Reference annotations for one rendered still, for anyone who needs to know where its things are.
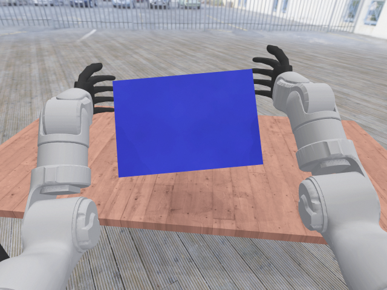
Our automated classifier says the robot right forearm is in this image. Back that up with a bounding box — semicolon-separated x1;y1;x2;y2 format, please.
272;71;381;220

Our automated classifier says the right robot upper arm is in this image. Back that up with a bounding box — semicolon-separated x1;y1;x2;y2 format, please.
298;172;387;290

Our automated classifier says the left robot hand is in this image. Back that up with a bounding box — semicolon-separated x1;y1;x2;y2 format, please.
74;63;115;115

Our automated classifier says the table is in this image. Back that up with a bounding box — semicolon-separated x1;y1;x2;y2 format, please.
0;105;387;262

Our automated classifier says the left robot upper arm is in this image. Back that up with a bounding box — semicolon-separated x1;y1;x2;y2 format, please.
0;196;100;290

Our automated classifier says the right robot hand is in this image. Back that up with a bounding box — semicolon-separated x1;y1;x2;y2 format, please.
252;45;293;98

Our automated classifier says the robot left forearm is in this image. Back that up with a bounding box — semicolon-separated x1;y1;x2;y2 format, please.
21;88;93;250

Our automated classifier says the carton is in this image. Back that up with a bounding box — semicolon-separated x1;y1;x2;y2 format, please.
112;69;263;178

